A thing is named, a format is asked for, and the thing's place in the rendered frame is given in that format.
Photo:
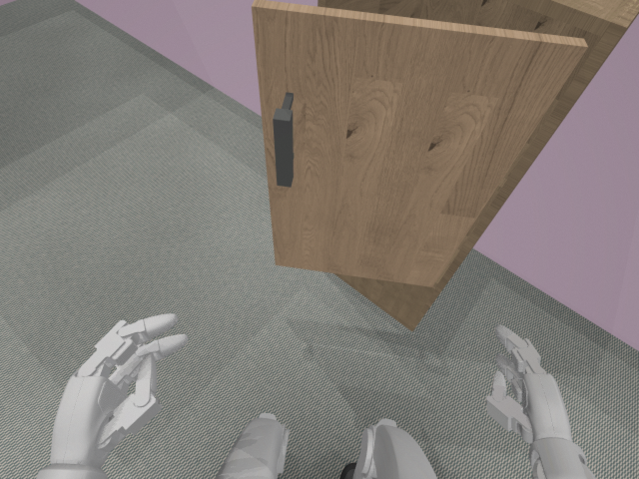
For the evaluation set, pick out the right robot hand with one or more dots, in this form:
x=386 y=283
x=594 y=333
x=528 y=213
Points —
x=537 y=390

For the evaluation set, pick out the cupboard door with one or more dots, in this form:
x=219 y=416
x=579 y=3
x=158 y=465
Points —
x=403 y=128

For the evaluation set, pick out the robot left thigh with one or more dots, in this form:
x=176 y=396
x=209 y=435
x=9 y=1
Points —
x=259 y=452

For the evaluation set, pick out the right robot forearm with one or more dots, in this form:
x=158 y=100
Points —
x=556 y=458

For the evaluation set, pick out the robot thigh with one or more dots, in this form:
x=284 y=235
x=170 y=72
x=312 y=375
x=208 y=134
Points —
x=389 y=452
x=259 y=452

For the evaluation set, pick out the handle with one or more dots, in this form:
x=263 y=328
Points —
x=284 y=147

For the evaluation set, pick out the left robot hand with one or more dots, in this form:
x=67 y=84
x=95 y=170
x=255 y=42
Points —
x=82 y=433

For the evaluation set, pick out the robot right thigh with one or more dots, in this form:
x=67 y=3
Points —
x=389 y=452

